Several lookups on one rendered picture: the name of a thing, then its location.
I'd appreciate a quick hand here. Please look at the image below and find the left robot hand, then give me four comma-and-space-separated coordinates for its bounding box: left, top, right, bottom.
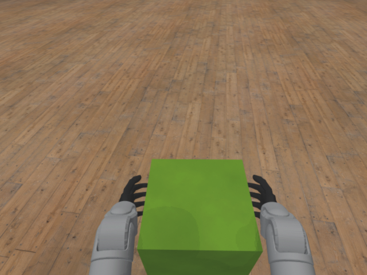
119, 175, 148, 217

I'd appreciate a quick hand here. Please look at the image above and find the robot left forearm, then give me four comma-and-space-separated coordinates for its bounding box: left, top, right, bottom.
89, 201, 138, 275

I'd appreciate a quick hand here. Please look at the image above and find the right robot hand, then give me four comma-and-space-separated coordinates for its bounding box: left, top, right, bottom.
248, 175, 277, 219

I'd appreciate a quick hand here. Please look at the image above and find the carton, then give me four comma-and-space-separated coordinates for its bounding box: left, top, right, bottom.
137, 159, 263, 275

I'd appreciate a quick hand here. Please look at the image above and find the robot right forearm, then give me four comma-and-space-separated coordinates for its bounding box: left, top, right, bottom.
260, 202, 316, 275

